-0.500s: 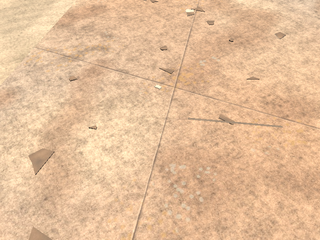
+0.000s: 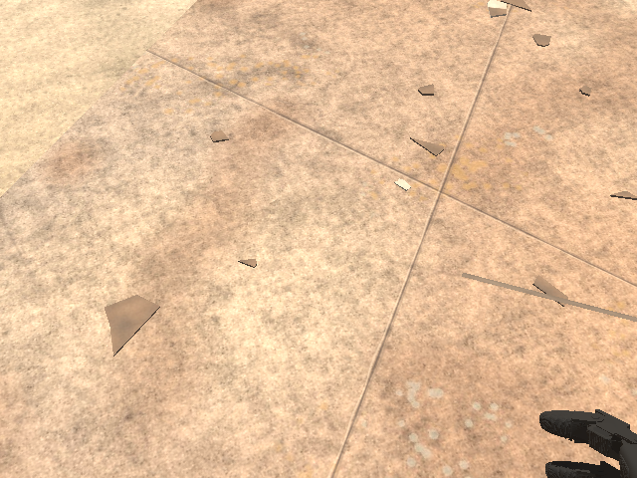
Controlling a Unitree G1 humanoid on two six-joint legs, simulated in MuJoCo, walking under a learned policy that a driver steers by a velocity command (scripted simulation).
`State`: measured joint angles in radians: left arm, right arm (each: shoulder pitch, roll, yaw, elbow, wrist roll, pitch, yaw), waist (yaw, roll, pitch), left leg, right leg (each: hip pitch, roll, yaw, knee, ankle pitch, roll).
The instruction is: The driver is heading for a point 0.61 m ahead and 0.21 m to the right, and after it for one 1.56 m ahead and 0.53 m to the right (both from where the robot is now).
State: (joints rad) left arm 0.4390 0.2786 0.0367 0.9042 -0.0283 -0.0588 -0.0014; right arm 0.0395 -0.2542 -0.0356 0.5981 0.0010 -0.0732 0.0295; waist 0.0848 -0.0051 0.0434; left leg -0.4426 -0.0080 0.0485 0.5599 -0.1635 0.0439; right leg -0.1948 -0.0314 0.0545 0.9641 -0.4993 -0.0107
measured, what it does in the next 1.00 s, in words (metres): walks ahead, turning right: right foot, then left foot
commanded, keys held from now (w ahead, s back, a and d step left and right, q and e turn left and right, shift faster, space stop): w+e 0.74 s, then e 0.26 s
